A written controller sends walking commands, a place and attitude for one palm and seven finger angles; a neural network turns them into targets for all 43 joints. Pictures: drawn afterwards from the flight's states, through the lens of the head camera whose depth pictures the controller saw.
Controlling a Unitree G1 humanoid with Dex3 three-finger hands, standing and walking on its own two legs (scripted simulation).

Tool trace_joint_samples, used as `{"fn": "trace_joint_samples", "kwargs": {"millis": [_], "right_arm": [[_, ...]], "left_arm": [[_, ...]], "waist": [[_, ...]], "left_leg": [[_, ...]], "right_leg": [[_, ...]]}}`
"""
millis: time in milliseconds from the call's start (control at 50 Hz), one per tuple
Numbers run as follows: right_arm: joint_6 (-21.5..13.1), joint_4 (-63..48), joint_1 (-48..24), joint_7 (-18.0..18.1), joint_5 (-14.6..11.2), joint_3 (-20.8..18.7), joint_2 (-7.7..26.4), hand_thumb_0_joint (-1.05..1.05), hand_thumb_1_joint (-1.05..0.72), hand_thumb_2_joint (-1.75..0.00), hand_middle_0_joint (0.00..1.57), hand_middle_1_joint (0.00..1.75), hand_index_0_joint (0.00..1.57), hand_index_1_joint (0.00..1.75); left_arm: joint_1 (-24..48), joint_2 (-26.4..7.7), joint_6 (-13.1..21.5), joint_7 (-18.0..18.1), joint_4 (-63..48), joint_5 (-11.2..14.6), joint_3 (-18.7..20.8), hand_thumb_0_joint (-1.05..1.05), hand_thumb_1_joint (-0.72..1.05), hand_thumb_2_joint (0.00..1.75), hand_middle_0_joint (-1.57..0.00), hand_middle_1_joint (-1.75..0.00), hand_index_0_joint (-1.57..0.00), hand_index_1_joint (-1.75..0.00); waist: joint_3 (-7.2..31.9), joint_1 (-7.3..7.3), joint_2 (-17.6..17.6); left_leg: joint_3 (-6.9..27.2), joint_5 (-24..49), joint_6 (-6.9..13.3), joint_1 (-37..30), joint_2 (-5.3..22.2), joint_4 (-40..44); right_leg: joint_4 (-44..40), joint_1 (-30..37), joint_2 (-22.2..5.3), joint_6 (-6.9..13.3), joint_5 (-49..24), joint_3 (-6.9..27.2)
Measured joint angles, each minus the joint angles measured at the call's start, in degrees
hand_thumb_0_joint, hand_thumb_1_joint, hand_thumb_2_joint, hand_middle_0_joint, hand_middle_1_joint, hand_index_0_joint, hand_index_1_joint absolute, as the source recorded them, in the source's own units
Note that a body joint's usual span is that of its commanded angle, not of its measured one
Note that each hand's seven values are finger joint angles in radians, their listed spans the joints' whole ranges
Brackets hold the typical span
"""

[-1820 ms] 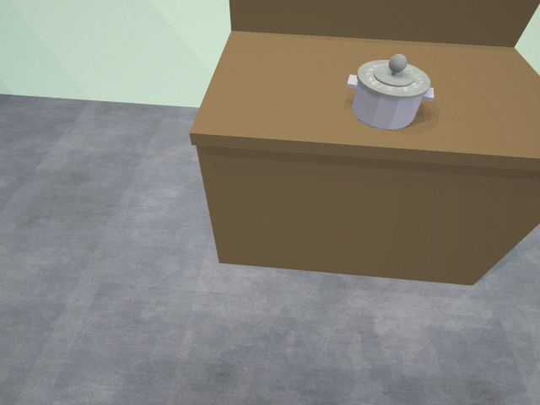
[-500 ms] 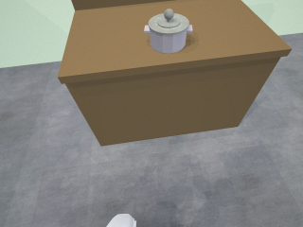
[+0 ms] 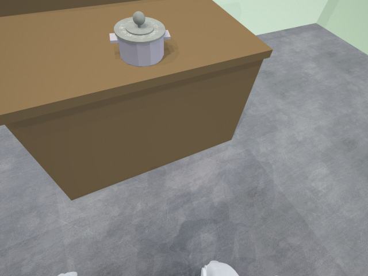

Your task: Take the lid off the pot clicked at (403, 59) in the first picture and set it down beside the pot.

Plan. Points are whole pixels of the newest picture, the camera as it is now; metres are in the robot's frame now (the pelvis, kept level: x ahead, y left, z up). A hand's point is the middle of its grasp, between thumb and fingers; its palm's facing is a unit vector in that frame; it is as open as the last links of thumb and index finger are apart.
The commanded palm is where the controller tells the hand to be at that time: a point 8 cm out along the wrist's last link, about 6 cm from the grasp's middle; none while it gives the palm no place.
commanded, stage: walk to a spot facing it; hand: left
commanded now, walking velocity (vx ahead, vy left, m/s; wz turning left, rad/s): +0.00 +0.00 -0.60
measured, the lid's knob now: (139, 18) +0.89 +0.25 +0.09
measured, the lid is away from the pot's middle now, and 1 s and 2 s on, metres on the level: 0.00 0.00 0.00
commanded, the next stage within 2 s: turn to face it in 1.36 s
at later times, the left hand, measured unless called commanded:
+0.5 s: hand (134, 256) +0.18 +0.13 -0.17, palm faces -0.29 -0.93 -0.22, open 7.4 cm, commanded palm none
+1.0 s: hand (208, 212) +0.31 -0.05 -0.17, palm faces -0.60 -0.77 -0.21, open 7.4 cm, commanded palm none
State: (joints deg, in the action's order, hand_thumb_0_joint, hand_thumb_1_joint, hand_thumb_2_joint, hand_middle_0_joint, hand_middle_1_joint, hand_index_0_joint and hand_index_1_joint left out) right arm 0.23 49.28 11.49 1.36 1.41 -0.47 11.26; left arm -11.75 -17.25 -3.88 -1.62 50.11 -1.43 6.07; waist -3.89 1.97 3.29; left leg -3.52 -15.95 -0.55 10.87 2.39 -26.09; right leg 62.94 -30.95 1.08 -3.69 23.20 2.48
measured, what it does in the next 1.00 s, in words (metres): steps to the right, turning right: right foot, then left foot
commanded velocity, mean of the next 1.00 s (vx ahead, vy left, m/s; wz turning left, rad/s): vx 0.19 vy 0.00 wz -0.57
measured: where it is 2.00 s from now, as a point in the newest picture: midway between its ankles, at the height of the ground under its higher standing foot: (237, 256)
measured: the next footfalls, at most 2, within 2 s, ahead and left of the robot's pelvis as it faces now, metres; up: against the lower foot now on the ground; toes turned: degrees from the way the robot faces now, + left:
right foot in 0.18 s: +0.05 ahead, -0.15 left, +0.00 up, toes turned -11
left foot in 0.52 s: +0.10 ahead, +0.08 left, +0.00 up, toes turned -15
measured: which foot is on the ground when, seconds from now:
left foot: down 0.00-0.18, up 0.20-0.50, down 0.52-0.94, up 0.96-1.00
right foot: up 0.00-0.16, down 0.18-0.52, up 0.54-0.90, down 0.92-1.00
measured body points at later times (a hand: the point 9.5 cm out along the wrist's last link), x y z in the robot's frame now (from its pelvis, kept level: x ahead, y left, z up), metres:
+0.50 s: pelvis +0.02 -0.02 -0.01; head +0.05 -0.03 +0.44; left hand +0.19 +0.18 -0.15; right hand +0.00 -0.29 -0.14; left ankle +0.06 +0.09 -0.73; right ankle +0.01 -0.14 -0.74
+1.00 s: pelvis +0.10 -0.13 -0.03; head +0.13 -0.17 +0.42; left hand +0.34 -0.01 -0.16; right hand -0.09 -0.30 -0.18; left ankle +0.09 +0.06 -0.67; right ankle +0.10 -0.24 -0.74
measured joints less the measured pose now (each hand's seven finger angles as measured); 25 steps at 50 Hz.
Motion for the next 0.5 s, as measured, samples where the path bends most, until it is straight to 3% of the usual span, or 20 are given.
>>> {"fn": "trace_joint_samples", "kwargs": {"millis": [100, 160, 180, 220, 280, 400, 500], "right_arm": [[0.0, 1.1, 2.0, -0.6, 0.2, -1.0, 1.4, 0.01, -0.90, -0.90, 0.20, 0.30, 0.21, 0.30], [0.2, 1.7, 3.5, -0.8, 0.2, -1.8, 2.7, 0.01, -0.90, -0.90, 0.20, 0.30, 0.21, 0.30], [0.3, 1.8, 4.2, -0.9, 0.0, -2.0, 3.2, 0.01, -0.90, -0.90, 0.20, 0.30, 0.21, 0.30], [1.6, 2.8, 4.1, -0.7, -0.2, -2.5, 4.4, 0.01, -0.90, -0.90, 0.20, 0.30, 0.21, 0.30], [2.9, 4.2, 3.6, -0.3, -0.2, -2.9, 5.1, 0.01, -0.90, -0.90, 0.20, 0.29, 0.20, 0.30], [2.3, 2.8, 2.6, -0.5, -0.3, -2.6, 3.5, 0.01, -0.91, -0.90, 0.20, 0.29, 0.20, 0.30], [0.7, 1.0, 2.8, -0.6, -0.4, -1.7, 1.5, 0.01, -0.90, -0.90, 0.20, 0.29, 0.20, 0.30]], "left_arm": [[1.4, 1.4, -0.6, -0.8, -0.1, 0.1, -1.1, 0.01, 0.91, 0.90, -0.20, -0.30, -0.20, -0.30], [2.5, 2.2, 0.1, -1.1, -0.5, 0.1, -1.7, 0.01, 0.91, 0.90, -0.20, -0.30, -0.20, -0.30], [2.7, 2.2, 0.8, -1.1, -0.8, -0.1, -1.9, 0.01, 0.91, 0.90, -0.20, -0.30, -0.20, -0.30], [4.0, 3.2, 1.9, -0.3, -1.0, 0.2, -2.4, 0.01, 0.91, 0.90, -0.20, -0.30, -0.20, -0.30], [4.3, 4.3, 1.8, 0.9, -1.5, 0.3, -2.8, 0.01, 0.91, 0.90, -0.20, -0.30, -0.20, -0.30], [3.5, 4.6, 0.9, 1.3, -0.9, -0.1, -3.1, 0.01, 0.90, 0.90, -0.20, -0.30, -0.20, -0.30], [2.1, 4.2, 0.2, 1.0, -0.5, 0.1, -2.7, 0.01, 0.90, 0.90, -0.21, -0.30, -0.20, -0.30]], "waist": [[-1.2, -1.70, -2.3], [-1.6, -2.76, -3.7], [-1.4, -3.10, -3.9], [-2.3, -3.71, -5.5], [-2.5, -3.67, -5.8], [-0.9, -3.50, -3.5], [1.0, -2.88, -1.9]], "left_leg": [[-4.2, -2.0, -1.1, -0.9, 2.9, -2.0], [-6.1, -5.0, -2.5, 0.3, 5.1, -6.6], [-6.5, -6.4, -2.7, 2.1, 5.9, -10.6], [-2.8, -12.4, -2.8, 7.5, 6.0, -23.5], [0.7, -12.5, -2.9, 13.3, 4.2, -34.8], [0.6, -8.9, -3.5, 13.7, 1.9, -26.2], [0.0, -6.5, -2.6, 7.2, -0.2, -10.9]], "right_leg": [[-14.2, 5.1, -3.1, 0.5, 0.0, -3.5], [-24.6, 10.3, -2.8, 1.9, -3.8, -5.0], [-28.0, 11.9, -2.7, 3.3, -7.2, -5.1], [-26.0, 11.0, -1.4, 4.9, -6.8, -5.2], [-27.2, 11.8, -0.3, 5.4, -6.4, -4.0], [-31.0, 13.0, 0.8, 5.4, -8.8, 0.2], [-30.0, 12.2, 2.2, 4.5, -8.6, 3.7]]}}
